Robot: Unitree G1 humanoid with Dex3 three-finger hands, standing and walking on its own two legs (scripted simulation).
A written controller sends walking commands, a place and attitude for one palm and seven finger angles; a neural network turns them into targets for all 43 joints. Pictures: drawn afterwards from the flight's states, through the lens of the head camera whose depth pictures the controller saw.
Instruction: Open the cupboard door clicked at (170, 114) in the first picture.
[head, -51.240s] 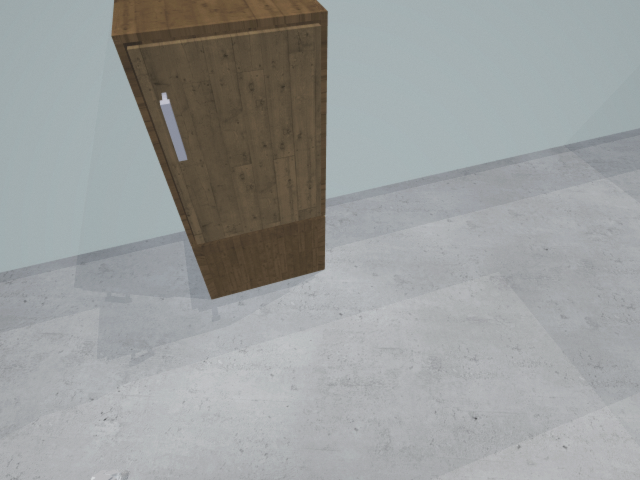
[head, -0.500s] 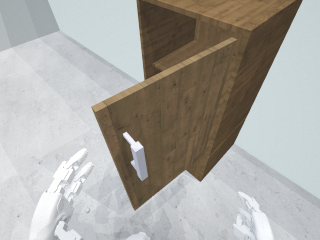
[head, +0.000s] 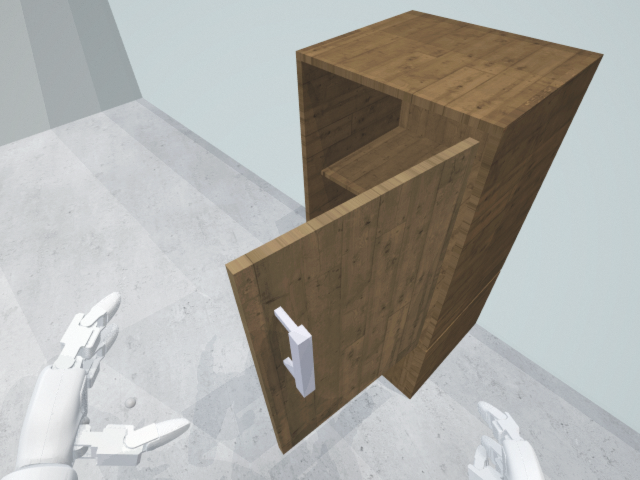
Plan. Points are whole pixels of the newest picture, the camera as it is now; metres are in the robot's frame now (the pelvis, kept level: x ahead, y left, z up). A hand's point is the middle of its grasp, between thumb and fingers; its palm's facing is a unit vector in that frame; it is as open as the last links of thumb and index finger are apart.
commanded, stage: draw the hand back to the body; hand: left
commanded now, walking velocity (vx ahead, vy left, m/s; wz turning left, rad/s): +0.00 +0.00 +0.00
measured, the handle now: (294, 353) +0.29 +0.07 +0.00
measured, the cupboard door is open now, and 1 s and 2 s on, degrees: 83 83 83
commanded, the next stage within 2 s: step back with the hand held close in 0.78 s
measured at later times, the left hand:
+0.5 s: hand (53, 320) +0.20 +0.27 +0.18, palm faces +0.45 -0.79 -0.41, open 8.1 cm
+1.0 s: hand (70, 328) +0.19 +0.25 +0.19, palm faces +0.43 -0.79 -0.43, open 7.4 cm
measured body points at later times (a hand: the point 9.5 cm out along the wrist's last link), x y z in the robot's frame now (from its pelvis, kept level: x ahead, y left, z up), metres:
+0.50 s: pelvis +0.01 +0.01 +0.02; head -0.01 -0.01 +0.47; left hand +0.17 +0.31 +0.21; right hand +0.20 -0.21 -0.06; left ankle +0.00 +0.07 -0.72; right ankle -0.02 -0.11 -0.72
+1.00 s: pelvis +0.00 -0.02 +0.02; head -0.02 -0.04 +0.47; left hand +0.17 +0.29 +0.21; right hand +0.18 -0.24 -0.06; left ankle +0.00 +0.07 -0.72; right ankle -0.02 -0.11 -0.72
